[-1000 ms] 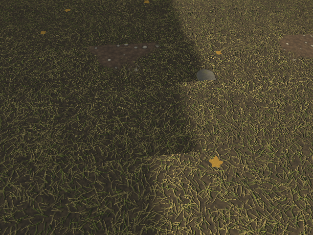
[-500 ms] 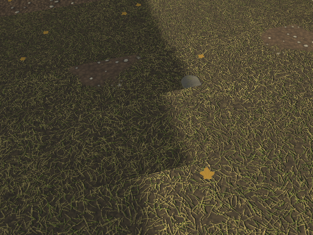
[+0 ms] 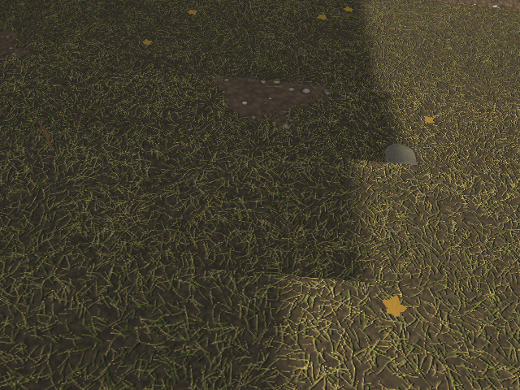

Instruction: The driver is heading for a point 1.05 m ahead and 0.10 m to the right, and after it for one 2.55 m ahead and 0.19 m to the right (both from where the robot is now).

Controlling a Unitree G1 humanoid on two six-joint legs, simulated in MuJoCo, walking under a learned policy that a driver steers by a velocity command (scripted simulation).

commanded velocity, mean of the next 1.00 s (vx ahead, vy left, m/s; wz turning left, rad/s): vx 0.23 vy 0.00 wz -0.05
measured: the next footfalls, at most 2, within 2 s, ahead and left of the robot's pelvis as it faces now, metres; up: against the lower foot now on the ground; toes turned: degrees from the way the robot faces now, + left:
right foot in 0.36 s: +0.02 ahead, -0.11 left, +0.00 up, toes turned +14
left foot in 0.82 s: +0.09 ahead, +0.10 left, +0.00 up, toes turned -4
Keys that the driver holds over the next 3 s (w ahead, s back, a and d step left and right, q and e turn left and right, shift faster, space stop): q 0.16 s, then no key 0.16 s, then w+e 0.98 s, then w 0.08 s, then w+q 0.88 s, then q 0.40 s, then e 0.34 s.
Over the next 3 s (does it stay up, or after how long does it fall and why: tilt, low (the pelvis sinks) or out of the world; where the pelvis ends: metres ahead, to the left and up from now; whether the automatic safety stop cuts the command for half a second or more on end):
stays up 1.05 -0.23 -0.35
